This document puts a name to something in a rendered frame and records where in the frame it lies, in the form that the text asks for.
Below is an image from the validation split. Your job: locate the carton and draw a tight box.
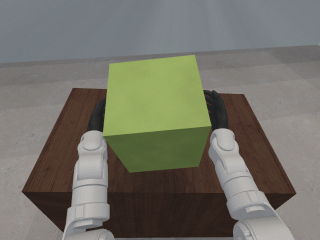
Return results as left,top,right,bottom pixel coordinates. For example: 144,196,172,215
103,55,212,173

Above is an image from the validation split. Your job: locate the pedestal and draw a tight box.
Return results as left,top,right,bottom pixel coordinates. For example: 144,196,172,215
21,88,297,238

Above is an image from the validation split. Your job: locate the left robot forearm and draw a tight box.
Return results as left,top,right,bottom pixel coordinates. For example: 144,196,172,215
62,130,110,240

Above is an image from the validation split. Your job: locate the right robot forearm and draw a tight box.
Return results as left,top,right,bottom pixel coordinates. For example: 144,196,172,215
208,128,294,240

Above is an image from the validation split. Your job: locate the left robot upper arm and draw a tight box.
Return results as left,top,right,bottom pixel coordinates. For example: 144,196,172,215
65,228,115,240

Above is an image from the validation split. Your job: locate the robot left hand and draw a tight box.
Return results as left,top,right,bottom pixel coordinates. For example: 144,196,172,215
87,97,107,132

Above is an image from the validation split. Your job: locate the right robot upper arm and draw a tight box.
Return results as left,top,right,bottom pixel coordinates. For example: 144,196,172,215
233,215,293,240

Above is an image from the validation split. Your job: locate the robot right hand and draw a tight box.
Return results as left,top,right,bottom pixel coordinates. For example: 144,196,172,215
203,90,229,131

